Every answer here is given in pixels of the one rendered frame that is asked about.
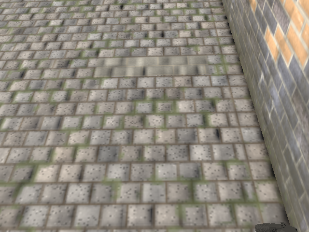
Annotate right robot hand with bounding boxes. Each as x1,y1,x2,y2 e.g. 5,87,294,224
255,222,297,232

